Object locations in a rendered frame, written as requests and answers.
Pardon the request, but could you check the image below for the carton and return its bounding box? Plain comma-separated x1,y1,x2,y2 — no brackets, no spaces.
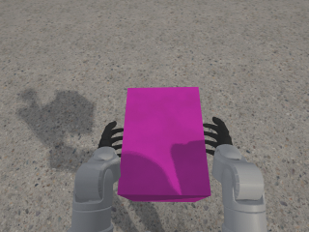
117,87,211,202

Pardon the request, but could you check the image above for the right robot hand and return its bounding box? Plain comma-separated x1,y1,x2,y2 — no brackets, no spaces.
203,116,233,156

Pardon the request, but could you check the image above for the robot right forearm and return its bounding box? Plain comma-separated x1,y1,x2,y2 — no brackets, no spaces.
211,144,270,232

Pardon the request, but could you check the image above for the robot left forearm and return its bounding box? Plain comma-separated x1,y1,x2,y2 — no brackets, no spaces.
67,146,121,232

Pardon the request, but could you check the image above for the left robot hand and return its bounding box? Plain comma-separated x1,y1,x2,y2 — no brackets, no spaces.
98,121,124,158

